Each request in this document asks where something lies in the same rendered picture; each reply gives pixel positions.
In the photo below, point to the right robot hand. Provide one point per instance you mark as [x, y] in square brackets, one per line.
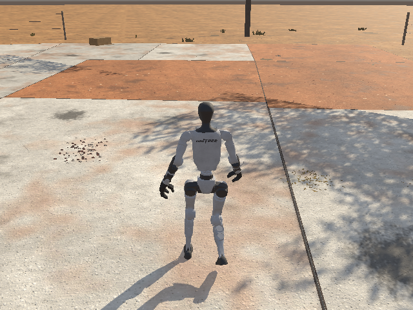
[233, 173]

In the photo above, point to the left robot upper arm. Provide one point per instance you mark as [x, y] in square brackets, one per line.
[181, 147]

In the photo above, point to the right robot upper arm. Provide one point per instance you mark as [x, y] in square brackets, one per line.
[226, 136]

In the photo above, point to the right robot foot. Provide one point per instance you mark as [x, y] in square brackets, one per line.
[221, 261]

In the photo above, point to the left robot forearm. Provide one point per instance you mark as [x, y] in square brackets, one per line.
[170, 172]

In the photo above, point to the right robot forearm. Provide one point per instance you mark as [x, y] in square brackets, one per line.
[236, 166]

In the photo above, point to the left robot hand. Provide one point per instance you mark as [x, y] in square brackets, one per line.
[163, 189]

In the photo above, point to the left robot shin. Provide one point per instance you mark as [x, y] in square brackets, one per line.
[189, 226]

